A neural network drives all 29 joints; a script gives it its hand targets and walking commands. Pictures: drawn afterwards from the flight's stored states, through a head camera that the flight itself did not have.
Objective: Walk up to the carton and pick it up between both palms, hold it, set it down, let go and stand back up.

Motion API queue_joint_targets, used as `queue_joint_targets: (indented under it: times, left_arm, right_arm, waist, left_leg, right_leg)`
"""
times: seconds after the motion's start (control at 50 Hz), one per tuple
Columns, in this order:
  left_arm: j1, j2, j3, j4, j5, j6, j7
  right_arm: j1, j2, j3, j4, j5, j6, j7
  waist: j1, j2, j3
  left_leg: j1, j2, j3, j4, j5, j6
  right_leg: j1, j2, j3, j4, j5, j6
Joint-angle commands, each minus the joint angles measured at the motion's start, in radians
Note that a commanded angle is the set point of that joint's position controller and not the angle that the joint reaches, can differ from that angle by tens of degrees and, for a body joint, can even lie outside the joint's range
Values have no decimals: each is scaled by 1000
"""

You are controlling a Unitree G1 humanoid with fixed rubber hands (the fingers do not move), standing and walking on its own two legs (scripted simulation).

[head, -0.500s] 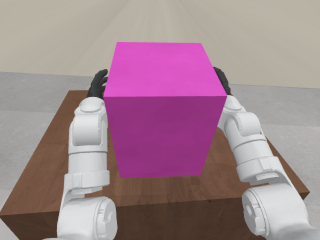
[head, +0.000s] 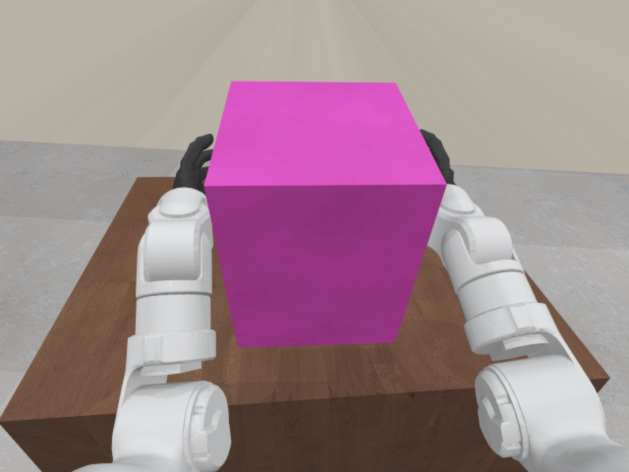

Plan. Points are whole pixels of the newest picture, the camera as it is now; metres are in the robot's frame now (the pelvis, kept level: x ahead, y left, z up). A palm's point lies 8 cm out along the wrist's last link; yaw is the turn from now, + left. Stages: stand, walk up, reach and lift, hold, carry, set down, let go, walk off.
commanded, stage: hold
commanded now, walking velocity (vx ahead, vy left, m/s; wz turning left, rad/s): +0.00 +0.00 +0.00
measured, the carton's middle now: (316, 216) +0.37 +0.01 +0.21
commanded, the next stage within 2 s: set down in 1.54 s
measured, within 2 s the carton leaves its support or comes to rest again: neither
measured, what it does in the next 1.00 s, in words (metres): stands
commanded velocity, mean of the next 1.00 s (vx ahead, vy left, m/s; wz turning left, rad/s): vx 0.00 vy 0.00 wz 0.00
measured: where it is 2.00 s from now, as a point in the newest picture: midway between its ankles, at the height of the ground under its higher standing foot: outside the picture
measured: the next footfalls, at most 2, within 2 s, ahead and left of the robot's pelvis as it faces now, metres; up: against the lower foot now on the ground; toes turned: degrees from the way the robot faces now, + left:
none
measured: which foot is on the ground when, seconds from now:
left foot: down 0.00-1.00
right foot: down 0.00-1.00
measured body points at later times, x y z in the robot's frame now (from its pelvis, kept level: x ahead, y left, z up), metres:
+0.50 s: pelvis +0.00 +0.00 +0.00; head -0.07 +0.03 +0.44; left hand +0.38 +0.15 +0.24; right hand +0.38 -0.14 +0.24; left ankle +0.03 +0.13 -0.75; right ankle +0.01 -0.11 -0.75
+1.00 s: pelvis +0.00 +0.00 +0.00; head -0.07 +0.03 +0.44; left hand +0.38 +0.15 +0.24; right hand +0.38 -0.14 +0.25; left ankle +0.03 +0.13 -0.75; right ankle +0.01 -0.11 -0.75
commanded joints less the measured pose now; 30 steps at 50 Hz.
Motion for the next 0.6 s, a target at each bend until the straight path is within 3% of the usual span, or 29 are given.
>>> queue_joint_targets:
  times: [0.0,0.06,0.1,0.16,0.24,0.28,0.36,0.38,0.46,0.52,0.58]
  left_arm:
    - [-741,-585,-482,-129,-175,-81,-120]
    - [-725,-577,-466,-105,-160,-72,-128]
    - [-735,-585,-487,-156,-182,-81,-125]
    - [-723,-568,-463,-118,-170,-75,-127]
    - [-715,-576,-456,-118,-151,-68,-132]
    - [-741,-566,-463,-145,-171,-76,-130]
    - [-728,-569,-485,-149,-172,-75,-123]
    - [-718,-576,-487,-151,-174,-71,-123]
    - [-731,-568,-463,-128,-163,-68,-136]
    - [-746,-589,-500,-158,-178,-76,-125]
    - [-731,-586,-489,-153,-177,-72,-125]
  right_arm:
    - [-825,660,346,-324,114,-54,116]
    - [-839,647,338,-311,110,-50,113]
    - [-828,665,361,-350,121,-51,110]
    - [-849,662,370,-364,123,-49,108]
    - [-822,654,349,-325,120,-43,109]
    - [-833,675,364,-349,121,-44,108]
    - [-855,666,384,-395,131,-49,104]
    - [-826,662,379,-381,134,-44,105]
    - [-820,656,347,-326,110,-38,109]
    - [-851,661,368,-373,128,-51,111]
    - [-822,656,360,-351,125,-45,111]
  waist:
    - [-15,85,-351]
    - [-15,73,-328]
    - [-21,74,-382]
    - [-5,51,-355]
    - [-1,74,-325]
    - [-6,52,-352]
    - [-5,69,-376]
    - [-18,77,-368]
    - [-14,56,-308]
    - [-15,89,-358]
    - [-18,87,-352]
  left_leg:
    - [100,-71,39,-26,219,-17]
    - [100,-72,42,-26,218,-15]
    - [107,-73,35,-16,253,-17]
    - [101,-79,40,-19,238,-9]
    - [98,-71,42,-30,224,-14]
    - [100,-78,41,-23,226,-9]
    - [116,-83,41,-8,256,-12]
    - [114,-79,36,-10,256,-20]
    - [94,-70,41,-38,189,-12]
    - [110,-73,38,-16,250,-27]
    - [108,-72,39,-20,241,-25]
  right_leg:
    - [91,57,2,-26,152,54]
    - [100,55,1,-29,155,56]
    - [120,56,2,-17,205,58]
    - [109,56,2,-23,187,62]
    - [96,57,6,-26,158,55]
    - [112,53,6,-23,185,64]
    - [108,58,2,-16,212,65]
    - [109,59,2,-18,208,62]
    - [89,58,2,-30,134,56]
    - [91,62,-2,-20,175,55]
    - [96,61,1,-24,169,52]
